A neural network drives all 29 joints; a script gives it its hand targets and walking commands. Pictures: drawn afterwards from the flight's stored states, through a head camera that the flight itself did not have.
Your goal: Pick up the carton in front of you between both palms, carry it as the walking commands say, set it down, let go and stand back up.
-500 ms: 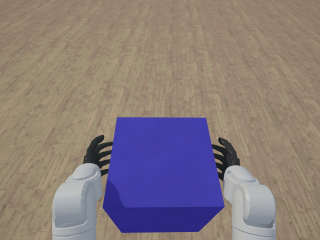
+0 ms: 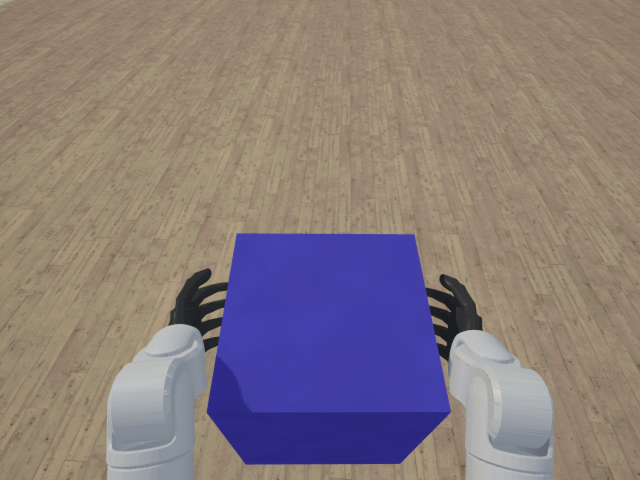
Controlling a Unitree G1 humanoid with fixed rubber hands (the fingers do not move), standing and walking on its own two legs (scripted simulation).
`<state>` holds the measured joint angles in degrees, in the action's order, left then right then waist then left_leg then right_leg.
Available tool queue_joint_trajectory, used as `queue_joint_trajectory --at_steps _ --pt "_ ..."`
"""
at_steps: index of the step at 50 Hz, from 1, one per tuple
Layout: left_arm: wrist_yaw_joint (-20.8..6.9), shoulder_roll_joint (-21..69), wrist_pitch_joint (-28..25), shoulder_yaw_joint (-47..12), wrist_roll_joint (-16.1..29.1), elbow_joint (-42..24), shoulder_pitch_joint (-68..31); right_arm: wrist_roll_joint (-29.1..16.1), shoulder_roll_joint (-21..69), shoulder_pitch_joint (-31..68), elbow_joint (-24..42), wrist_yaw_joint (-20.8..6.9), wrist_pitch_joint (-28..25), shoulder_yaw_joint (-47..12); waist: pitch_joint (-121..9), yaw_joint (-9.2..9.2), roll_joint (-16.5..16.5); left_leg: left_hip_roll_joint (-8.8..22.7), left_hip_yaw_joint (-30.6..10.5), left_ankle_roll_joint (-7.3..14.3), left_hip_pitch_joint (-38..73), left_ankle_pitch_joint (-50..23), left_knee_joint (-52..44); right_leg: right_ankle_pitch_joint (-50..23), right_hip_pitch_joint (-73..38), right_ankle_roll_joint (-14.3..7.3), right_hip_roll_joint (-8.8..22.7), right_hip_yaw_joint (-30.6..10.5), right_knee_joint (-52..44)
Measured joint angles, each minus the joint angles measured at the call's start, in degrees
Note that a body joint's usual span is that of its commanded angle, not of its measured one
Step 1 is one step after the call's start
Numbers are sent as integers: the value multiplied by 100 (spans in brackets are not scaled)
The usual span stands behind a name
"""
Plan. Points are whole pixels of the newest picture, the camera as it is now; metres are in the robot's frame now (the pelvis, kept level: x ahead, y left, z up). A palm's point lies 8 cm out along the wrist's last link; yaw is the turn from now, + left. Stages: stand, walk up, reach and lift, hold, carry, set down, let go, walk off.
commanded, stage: carry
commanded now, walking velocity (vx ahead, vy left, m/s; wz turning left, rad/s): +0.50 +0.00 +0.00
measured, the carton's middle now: (324, 357) +0.29 +0.00 +0.02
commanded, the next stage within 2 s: none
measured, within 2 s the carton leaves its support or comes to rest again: neither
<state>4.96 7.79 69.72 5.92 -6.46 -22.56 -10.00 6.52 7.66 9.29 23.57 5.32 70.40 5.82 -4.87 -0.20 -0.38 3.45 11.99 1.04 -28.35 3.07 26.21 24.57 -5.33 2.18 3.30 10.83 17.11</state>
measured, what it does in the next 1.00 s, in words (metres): walks ahead: right foot, then left foot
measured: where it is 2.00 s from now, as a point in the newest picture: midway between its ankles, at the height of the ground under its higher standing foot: (314, 234)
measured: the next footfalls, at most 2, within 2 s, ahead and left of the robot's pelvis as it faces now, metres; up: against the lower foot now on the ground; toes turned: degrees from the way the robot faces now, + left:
right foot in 0.50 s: +0.52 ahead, -0.11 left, +0.00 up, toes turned -10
left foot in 1.00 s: +0.85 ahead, +0.11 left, +0.00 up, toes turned +11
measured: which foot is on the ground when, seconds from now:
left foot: down 0.00-0.50, up 0.52-0.98, down 1.00-1.00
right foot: down 0.00-0.04, up 0.06-0.48, down 0.50-1.00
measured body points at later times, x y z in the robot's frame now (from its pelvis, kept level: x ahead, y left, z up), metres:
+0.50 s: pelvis +0.34 -0.01 +0.00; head +0.33 -0.01 +0.45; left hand +0.62 +0.15 +0.09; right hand +0.62 -0.16 +0.09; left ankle +0.14 +0.09 -0.72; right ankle +0.48 -0.10 -0.73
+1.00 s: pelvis +0.67 +0.01 +0.00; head +0.67 +0.01 +0.45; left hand +0.96 +0.16 +0.09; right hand +0.95 -0.15 +0.09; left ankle +0.81 +0.10 -0.73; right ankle +0.48 -0.10 -0.72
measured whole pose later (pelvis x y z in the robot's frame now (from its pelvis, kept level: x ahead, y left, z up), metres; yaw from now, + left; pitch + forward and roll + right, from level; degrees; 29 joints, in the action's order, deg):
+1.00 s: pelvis +0.67 +0.01 +0.00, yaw +0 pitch +3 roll +0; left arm 4.9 7.8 69.9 6.1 -6.7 -21.9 -10.2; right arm 6.6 7.7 9.5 22.8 5.4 70.6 5.9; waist -5.0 -0.2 -0.4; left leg 3.1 12.3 1.1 -28.2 2.7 26.0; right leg 25.2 -6.1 1.9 3.0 10.6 17.1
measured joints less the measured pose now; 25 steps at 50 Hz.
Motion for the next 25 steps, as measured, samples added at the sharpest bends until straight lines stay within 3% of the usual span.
queue_joint_trajectory --at_steps 2,3,5,7,10,16,22,25 --pt "-3 -3 31 124 -24 102 -56 12 19 117 -271 -7 -55 -16 18 56 -223 -141 146 328 93 164 349 225 419 -4 321 -102 1472" --pt "-3 5 37 184 -40 178 -68 18 28 179 -429 -11 -73 -9 58 91 -225 -133 163 395 124 392 499 187 882 -35 310 -350 2529" --pt "-5 4 54 220 -67 312 -68 24 35 210 -624 -14 -80 8 177 103 -148 -94 149 355 370 591 361 72 1836 -148 130 -714 4250" --pt "11 0 43 166 -86 393 -47 15 26 136 -658 -10 -98 15 270 105 -90 -92 124 315 694 605 5 -270 2588 -245 82 -759 4866" --pt "15 0 -34 69 -88 402 -29 -11 8 18 -547 -11 -162 35 347 105 -36 -106 62 304 1188 633 -514 -751 3369 -255 152 -696 4577" --pt "44 -9 -140 -71 -60 109 56 -83 -5 -82 -219 -20 -258 40 243 62 -8 -132 -53 162 2147 920 -1200 -1494 4085 -106 294 -513 3010" --pt "59 -9 -10 -23 -19 -114 53 -52 1 -20 -66 -31 -132 -18 32 10 11 -118 -102 -135 3137 1594 -1422 -2231 3860 -223 148 -117 1422" --pt "55 3 66 20 -7 -4 -43 1 5 20 -93 -35 -29 10 -15 22 64 4 -139 -315 3416 2263 -802 -2227 3323 -346 -44 159 862"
